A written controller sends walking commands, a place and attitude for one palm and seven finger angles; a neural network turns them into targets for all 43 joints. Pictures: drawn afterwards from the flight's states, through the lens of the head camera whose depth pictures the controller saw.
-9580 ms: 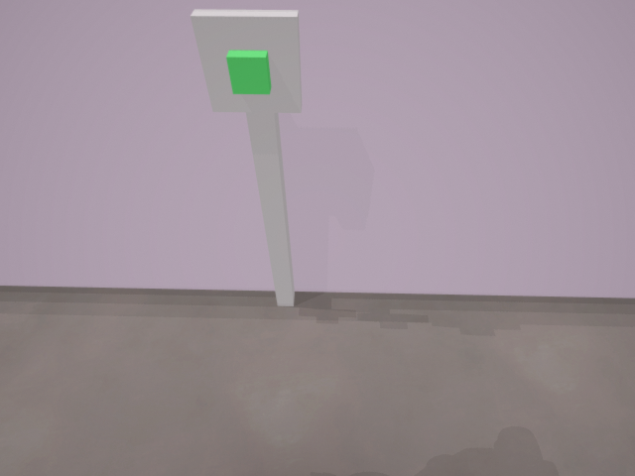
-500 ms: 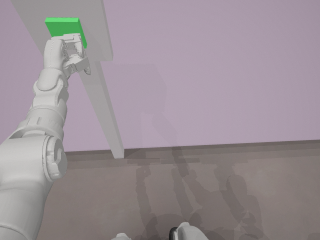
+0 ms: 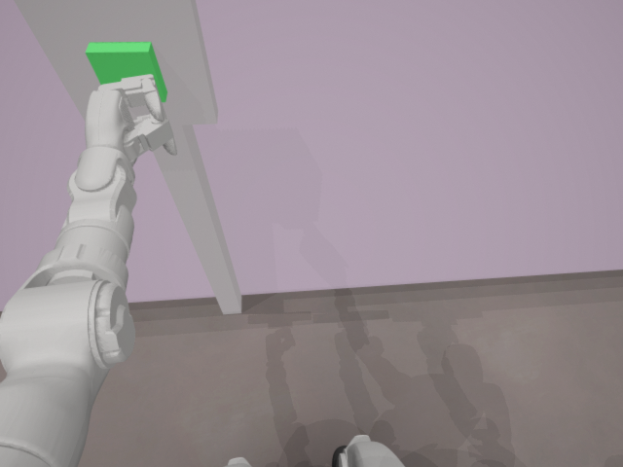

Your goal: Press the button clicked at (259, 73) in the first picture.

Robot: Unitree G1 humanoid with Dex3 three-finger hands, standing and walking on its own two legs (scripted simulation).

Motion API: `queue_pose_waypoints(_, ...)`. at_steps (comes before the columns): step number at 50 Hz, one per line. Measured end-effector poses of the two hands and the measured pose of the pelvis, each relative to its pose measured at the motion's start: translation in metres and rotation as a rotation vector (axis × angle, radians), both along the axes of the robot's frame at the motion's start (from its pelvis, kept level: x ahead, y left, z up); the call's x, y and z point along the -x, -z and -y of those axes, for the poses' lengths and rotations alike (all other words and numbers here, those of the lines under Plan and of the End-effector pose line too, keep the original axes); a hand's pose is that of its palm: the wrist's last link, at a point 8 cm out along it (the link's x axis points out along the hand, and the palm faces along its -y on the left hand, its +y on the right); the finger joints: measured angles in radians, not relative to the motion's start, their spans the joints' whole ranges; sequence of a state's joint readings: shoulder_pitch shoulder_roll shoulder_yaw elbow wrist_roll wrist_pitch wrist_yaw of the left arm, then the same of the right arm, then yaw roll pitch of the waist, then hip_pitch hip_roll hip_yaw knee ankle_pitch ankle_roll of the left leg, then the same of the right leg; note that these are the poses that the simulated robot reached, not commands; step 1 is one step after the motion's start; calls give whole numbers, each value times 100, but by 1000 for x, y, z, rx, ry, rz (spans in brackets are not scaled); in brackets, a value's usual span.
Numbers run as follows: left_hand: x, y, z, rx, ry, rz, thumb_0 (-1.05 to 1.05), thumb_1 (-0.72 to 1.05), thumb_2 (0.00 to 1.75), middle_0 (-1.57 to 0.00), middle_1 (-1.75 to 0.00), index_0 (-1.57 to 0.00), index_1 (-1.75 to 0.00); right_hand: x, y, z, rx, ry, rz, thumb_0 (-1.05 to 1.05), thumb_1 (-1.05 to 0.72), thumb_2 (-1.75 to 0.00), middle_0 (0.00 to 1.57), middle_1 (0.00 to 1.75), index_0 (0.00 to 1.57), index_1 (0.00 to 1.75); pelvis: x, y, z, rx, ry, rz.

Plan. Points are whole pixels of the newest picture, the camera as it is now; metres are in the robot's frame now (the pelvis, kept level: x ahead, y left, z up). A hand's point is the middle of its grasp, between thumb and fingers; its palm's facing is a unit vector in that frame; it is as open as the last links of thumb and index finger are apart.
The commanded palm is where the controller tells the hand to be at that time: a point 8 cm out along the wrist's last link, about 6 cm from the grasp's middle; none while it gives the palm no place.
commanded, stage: pull the fist back off the button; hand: left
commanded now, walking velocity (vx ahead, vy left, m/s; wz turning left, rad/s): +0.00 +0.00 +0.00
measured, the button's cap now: (130, 70) +0.57 +0.18 +0.17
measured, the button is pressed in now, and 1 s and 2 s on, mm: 6 0 0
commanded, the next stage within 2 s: draw the hand back to the body in 0.70 s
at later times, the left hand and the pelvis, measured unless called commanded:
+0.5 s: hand (156, 169) +0.44 +0.14 +0.14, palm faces +0.01 -1.00 -0.01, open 3.1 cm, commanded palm +0.40 +0.19 +0.14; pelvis +0.04 -0.01 +0.01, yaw +0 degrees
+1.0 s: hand (147, 192) +0.40 +0.14 +0.15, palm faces -0.01 -1.00 -0.02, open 3.1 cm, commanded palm +0.35 +0.20 +0.15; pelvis +0.02 -0.01 +0.02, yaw +0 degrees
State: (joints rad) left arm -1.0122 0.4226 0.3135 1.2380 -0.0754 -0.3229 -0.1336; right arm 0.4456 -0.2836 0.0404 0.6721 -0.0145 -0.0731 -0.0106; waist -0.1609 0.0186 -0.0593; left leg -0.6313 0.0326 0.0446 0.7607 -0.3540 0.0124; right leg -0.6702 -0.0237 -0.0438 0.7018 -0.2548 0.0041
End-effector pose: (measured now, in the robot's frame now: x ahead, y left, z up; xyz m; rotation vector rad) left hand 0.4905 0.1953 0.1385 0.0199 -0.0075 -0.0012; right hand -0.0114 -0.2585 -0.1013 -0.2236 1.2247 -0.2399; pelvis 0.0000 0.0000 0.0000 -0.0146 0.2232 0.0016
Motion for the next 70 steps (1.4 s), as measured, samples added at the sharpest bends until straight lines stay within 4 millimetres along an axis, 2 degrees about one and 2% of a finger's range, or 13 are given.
queue_pose_waypoints(6, 8, 2, 2, 10, 1, 13, -1, 84, 94, -130, -150, -131, -150, -26, 1, -1, -19, -6, 44, 1, -90, -90, 20, 30, 20, 30, -10, -3, 1, -3, 9, 20)
queue_pose_waypoints(14, 24, 2, 3, 15, 4, 31, 1, 88, 91, -130, -150, -130, -150, -78, -4, 1, -36, -18, 157, 1, -90, -90, 20, 30, 20, 30, -25, -8, 4, -6, 20, 54)
queue_pose_waypoints(25, 72, 3, -2, 13, -9, 30, 1, 90, 90, -130, -150, -130, -150, -158, -21, -2, -55, -104, 334, 1, -90, -90, 20, 30, 20, 30, -36, -14, 10, -9, 2, 120)
queue_pose_waypoints(32, 99, -3, -5, 6, -1, 49, 2, 90, 90, -130, -150, -130, -150, -192, -34, -9, -56, -162, 430, 1, -90, -90, 20, 30, 20, 30, -34, -16, 13, -12, -17, 156)
queue_pose_waypoints(39, 102, -4, 3, 1, 6, 22, 2, 90, 90, -130, -150, -131, -150, -199, -36, -16, -58, -196, 457, 1, -90, -90, 20, 30, 20, 30, -26, -16, 14, -15, -34, 173)
queue_pose_waypoints(46, 102, -11, 5, 3, 11, 45, 2, 90, 90, -130, -150, -130, -150, -177, -31, -17, -73, -164, 434, 1, -90, -90, 20, 30, 20, 30, -22, -17, 14, -19, -14, 177)
queue_pose_waypoints(51, 120, -12, -5, -4, 6, 48, 2, 90, 90, -130, -150, -130, -150, -160, -28, -13, -77, -134, 413, 1, -90, -90, 20, 30, 20, 30, -22, -19, 14, -21, 0, 195)
queue_pose_waypoints(55, 141, -16, -15, -9, -6, 59, 2, 90, 90, -130, -150, -130, -150, -158, -29, -11, -68, -132, 418, 2, -90, -90, 20, 30, 20, 30, -22, -21, 13, -20, 0, 214)
queue_pose_waypoints(59, 163, -21, -23, -15, -11, 70, 2, 90, 90, -130, -150, -130, -150, -167, -35, -11, -58, -149, 459, 2, -90, -90, 20, 30, 20, 30, -21, -22, 13, -19, -6, 233)
queue_pose_waypoints(66, 197, -29, -33, -15, -15, 64, 2, 90, 90, -130, -150, -131, -150, -201, -55, -21, -56, -203, 590, 2, -90, -90, 20, 30, 20, 30, -19, -24, 12, -18, -19, 261)
queue_pose_waypoints(70, 218, -38, -36, -148, -124, 112, 2, 90, 90, -130, -150, -131, -150, -218, -68, -31, -52, -241, 642, 2, -90, -90, 20, 30, 20, 30, -19, -27, 11, -17, -17, 281)
